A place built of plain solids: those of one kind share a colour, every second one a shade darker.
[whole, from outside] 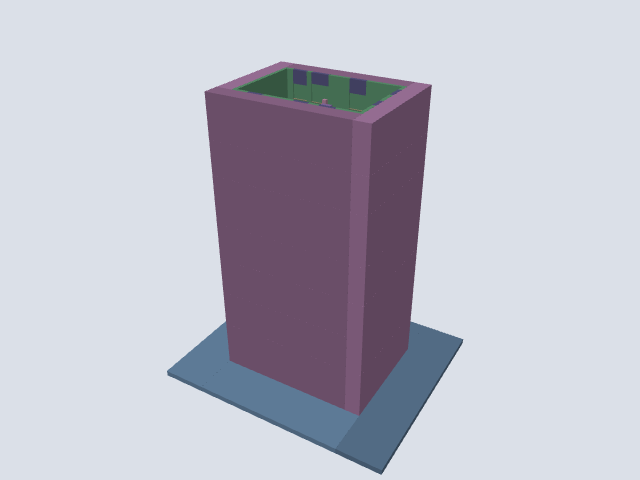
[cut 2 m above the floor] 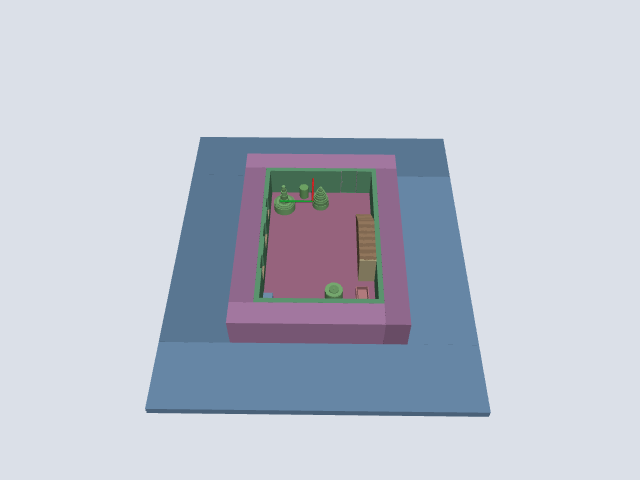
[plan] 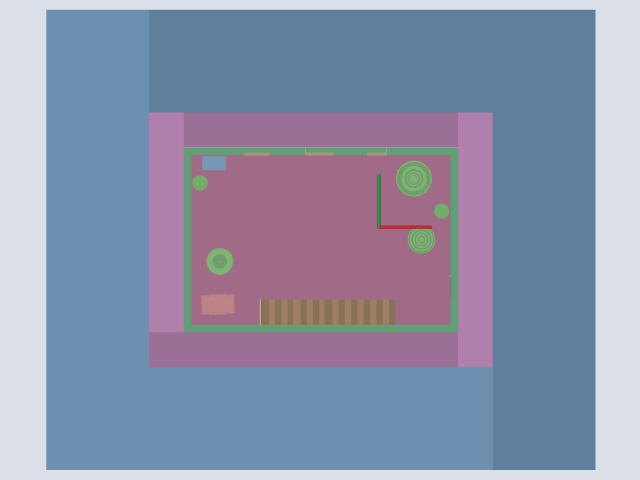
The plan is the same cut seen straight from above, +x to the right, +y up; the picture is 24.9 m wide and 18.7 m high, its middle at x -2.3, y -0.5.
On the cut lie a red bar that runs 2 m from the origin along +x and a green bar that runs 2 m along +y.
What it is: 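A harbour's pilots' and signal tower of tall halls, each with a gallery across one end; two of its long stairs turn on winders round a masonry block, nothing at their outer side; a gallery's edge bare for a stretch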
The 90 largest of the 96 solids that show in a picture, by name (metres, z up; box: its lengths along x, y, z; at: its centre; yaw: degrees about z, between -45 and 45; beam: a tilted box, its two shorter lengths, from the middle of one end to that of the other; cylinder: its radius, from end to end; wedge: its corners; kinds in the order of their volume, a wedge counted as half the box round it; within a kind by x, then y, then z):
{
 "wall_fill_1": {"box": [1.36, 8.57, 4.63], "at": [-8.29, 0.18, 1.97]},
 "wall_fill_2": {"box": [1.36, 8.57, 3.64], "at": [-8.29, 0.18, 23.29]},
 "wall_fill_3": {"box": [12.04, 1.36, 4.63], "at": [-2.95, -4.78, 1.97]},
 "wall_fill_4": {"box": [12.04, 1.36, 3.37], "at": [-2.95, -4.78, 5.96]},
 "wall_fill_5": {"box": [12.04, 1.36, 3.39], "at": [-2.95, -4.78, 9.35]},
 "wall_fill_6": {"box": [12.04, 1.36, 3.31], "at": [-2.95, -4.78, 12.7]},
 "wall_fill_7": {"box": [12.04, 1.36, 4.17], "at": [-2.95, -4.78, 16.44]},
 "wall_fill_8": {"box": [12.04, 1.36, 2.95], "at": [-2.95, -4.78, 20.0]},
 "wall_fill_9": {"box": [12.04, 1.36, 3.64], "at": [-2.95, -4.78, 23.29]},
 "wall_fill_10": {"box": [10.68, 1.36, 4.63], "at": [-2.27, 3.79, 1.97]},
 "wall_fill_11": {"box": [10.68, 1.36, 3.64], "at": [-2.27, 3.79, 23.29]},
 "wall_fill_12": {"box": [1.36, 9.93, 4.63], "at": [3.75, -0.49, 1.97]},
 "wall_fill_13": {"box": [1.36, 9.93, 3.37], "at": [3.75, -0.49, 5.96]},
 "wall_fill_14": {"box": [1.36, 9.93, 3.39], "at": [3.75, -0.49, 9.35]},
 "wall_fill_15": {"box": [1.36, 9.93, 3.31], "at": [3.75, -0.49, 12.7]},
 "wall_fill_16": {"box": [1.36, 9.93, 4.17], "at": [3.75, -0.49, 16.44]},
 "wall_fill_17": {"box": [1.36, 9.93, 2.95], "at": [3.75, -0.49, 20.0]},
 "wall_fill_18": {"box": [1.36, 9.93, 3.64], "at": [3.75, -0.49, 23.29]},
 "ground_garden_1": {"box": [4.0, 17.93, 0.5], "at": [-10.97, -0.49, -0.27]},
 "ground_garden_2": {"box": [13.4, 4.0, 0.5], "at": [-2.27, -7.46, -0.27]},
 "ground_garden_3": {"box": [13.4, 4.0, 0.5], "at": [-2.27, 6.47, -0.27]},
 "ground_garden_4": {"box": [4.0, 17.93, 0.5], "at": [6.43, -0.49, -0.27]},
 "wall_1": {"box": [0.3, 7.21, 4.63], "at": [-7.46, -0.49, 1.97]},
 "wall_2": {"box": [0.3, 7.21, 3.64], "at": [-7.46, -0.49, 23.29]},
 "wall_3": {"box": [0.86, 0.3, 3.64], "at": [-7.18, 2.96, 23.29]},
 "wall_4": {"box": [2.36, 0.3, 4.63], "at": [-6.43, 2.96, 1.97]},
 "wall_5": {"box": [1.29, 0.2, 1.27], "at": [-6.11, 3.01, 23.35]},
 "wall_6": {"box": [0.44, 0.3, 3.64], "at": [-5.25, 2.96, 23.29]},
 "wall_7": {"box": [0.98, 0.2, 1.45], "at": [-4.76, 3.01, 1.62]},
 "wall_8": {"box": [1.56, 0.2, 1.5], "at": [-4.25, 3.01, 23.47]},
 "wall_9": {"box": [2.62, 0.3, 3.64], "at": [-3.62, -3.95, 23.29]},
 "wall_10": {"box": [1.42, 0.3, 4.63], "at": [-3.57, 2.96, 1.97]},
 "wall_11": {"box": [1.87, 0.3, 3.64], "at": [-2.53, 2.96, 23.29]},
 "wall_12": {"box": [1.07, 0.2, 1.33], "at": [-2.33, 3.01, 1.56]},
 "wall_13": {"box": [10.68, 0.3, 4.63], "at": [-2.27, -3.95, 1.97]},
 "wall_14": {"box": [1.32, 0.3, 4.63], "at": [-1.13, 2.96, 1.97]},
 "wall_15": {"box": [1.43, 0.2, 1.28], "at": [-0.88, 3.01, 23.36]},
 "wall_16": {"box": [0.77, 0.2, 1.21], "at": [-0.09, 3.01, 1.5]},
 "wall_17": {"box": [3.24, 0.3, 3.64], "at": [1.45, 2.96, 23.29]},
 "wall_18": {"box": [2.78, 0.3, 4.63], "at": [1.68, 2.96, 1.97]},
 "wall_19": {"box": [0.3, 1.22, 4.63], "at": [2.92, -3.49, 1.97]},
 "wall_20": {"box": [0.3, 2.01, 3.64], "at": [2.92, -3.09, 23.29]},
 "wall_21": {"box": [0.3, 4.94, 4.63], "at": [2.92, 0.64, 1.97]},
 "wall_22": {"box": [0.26, 1.05, 2.1], "at": [2.95, -2.35, 1.05]},
 "floor_1": {"box": [10.09, 6.61, 0.35], "at": [-2.27, -0.49, -0.18]},
 "step_1": {"box": [0.31, 0.98, 4.47], "at": [-4.45, -3.31, 2.19]},
 "step_2": {"box": [0.31, 0.99, 4.26], "at": [-4.2, -3.31, 2.08]},
 "step_3": {"box": [0.31, 0.99, 4.05], "at": [-3.95, -3.31, 1.97]},
 "step_4": {"box": [0.31, 0.99, 3.84], "at": [-3.71, -3.31, 1.87]},
 "step_5": {"box": [0.31, 0.99, 3.63], "at": [-3.46, -3.31, 1.76]},
 "step_6": {"box": [0.31, 0.99, 3.42], "at": [-3.21, -3.31, 1.66]},
 "step_7": {"box": [0.31, 0.99, 3.21], "at": [-2.97, -3.31, 1.55]},
 "step_8": {"box": [0.31, 0.99, 3.0], "at": [-2.72, -3.31, 1.45]},
 "step_9": {"box": [0.31, 0.99, 2.79], "at": [-2.47, -3.31, 1.34]},
 "step_10": {"box": [0.31, 0.99, 2.58], "at": [-2.23, -3.31, 1.24]},
 "step_11": {"box": [0.31, 0.99, 2.37], "at": [-1.98, -3.31, 1.13]},
 "step_12": {"box": [0.31, 0.99, 2.16], "at": [-1.73, -3.31, 1.03]},
 "step_13": {"box": [0.31, 0.99, 1.94], "at": [-1.49, -3.31, 0.92]},
 "step_14": {"box": [0.31, 0.99, 1.73], "at": [-1.24, -3.31, 0.82]},
 "step_15": {"box": [0.31, 0.99, 1.52], "at": [-0.99, -3.31, 0.71]},
 "step_16": {"box": [0.31, 0.99, 1.31], "at": [-0.75, -3.31, 0.61]},
 "step_17": {"box": [0.31, 0.99, 1.1], "at": [-0.5, -3.31, 0.5]},
 "step_18": {"box": [0.31, 0.99, 0.89], "at": [-0.25, -3.31, 0.4]},
 "step_19": {"box": [0.31, 0.99, 0.68], "at": [-0.01, -3.31, 0.29]},
 "step_20": {"box": [0.31, 0.99, 0.47], "at": [0.24, -3.31, 0.19]},
 "step_21": {"box": [0.31, 0.99, 0.26], "at": [0.49, -3.31, 0.08]},
 "store_buoy_1": {"cylinder": 0.52, "from": [-6.2, -1.34, 0.39], "to": [-6.2, -1.34, 1.26]},
 "store_buoy_2": {"cylinder": 0.5, "from": [-6.2, -1.34, 1.26], "to": [-6.2, -1.34, 1.3]},
 "store_buoy_3": {"cylinder": 0.7, "from": [1.36, 1.89, -0.02], "to": [1.36, 1.89, 0.54]},
 "store_buoy_4": {"cylinder": 0.65, "from": [1.36, 1.89, 0.54], "to": [1.36, 1.89, 0.59]},
 "store_buoy_5": {"cylinder": 0.5, "from": [1.36, 1.89, 0.59], "to": [1.36, 1.89, 0.65]},
 "store_buoy_6": {"cylinder": 0.3, "from": [1.36, 1.89, 0.66], "to": [1.36, 1.89, 0.95]},
 "store_buoy_7": {"cylinder": 0.24, "from": [1.36, 1.89, 0.95], "to": [1.36, 1.89, 1.27]},
 "store_buoy_8": {"cylinder": 0.54, "from": [1.65, -0.48, -0.02], "to": [1.65, -0.48, 0.39]},
 "store_buoy_9": {"cylinder": 0.51, "from": [1.65, -0.48, 0.39], "to": [1.65, -0.48, 0.61]},
 "store_buoy_10": {"cylinder": 0.45, "from": [1.65, -0.48, 0.61], "to": [1.65, -0.48, 0.78]},
 "store_buoy_11": {"cylinder": 0.4, "from": [1.65, -0.48, 0.78], "to": [1.65, -0.48, 0.94]},
 "store_buoy_12": {"cylinder": 0.33, "from": [1.65, -0.48, 0.94], "to": [1.65, -0.48, 1.09]},
 "store_buoy_13": {"cylinder": 0.27, "from": [1.65, -0.48, 1.09], "to": [1.65, -0.48, 1.22]},
 "wall_head_1": {"box": [1.29, 0.3, 1.13], "at": [-6.11, 2.96, 24.55]},
 "wall_head_2": {"box": [1.56, 0.3, 0.89], "at": [-4.25, 2.96, 24.66]},
 "wall_head_3": {"box": [1.43, 0.3, 1.11], "at": [-0.88, 2.96, 24.55]},
 "floor_hda_1": {"box": [0.11, 0.99, 4.68], "at": [-4.59, -3.31, 2.29]},
 "barrel_1": {"cylinder": 0.3, "from": [-6.97, 1.72, -0.02], "to": [-6.97, 1.72, 0.8]},
 "barrel_2": {"cylinder": 0.29, "from": [2.44, 0.63, -0.02], "to": [2.44, 0.63, 0.84]},
 "chest_1": {"box": [0.92, 0.56, 0.61], "at": [-6.43, 2.49, 0.28]},
 "handcart_1": {"box": [1.32, 0.06, 0.51], "at": [-6.29, -2.67, 0.54], "yaw": 2.2},
 "handcart_2": {"box": [1.26, 0.62, 0.05], "at": [-6.28, -3.01, 0.29], "yaw": 2.2},
 "handcart_3": {"box": [1.14, 0.51, 0.32], "at": [-6.28, -3.01, 0.48], "yaw": 2.2},
 "handcart_4": {"box": [1.32, 0.06, 0.51], "at": [-6.26, -3.35, 0.54], "yaw": 2.2}
}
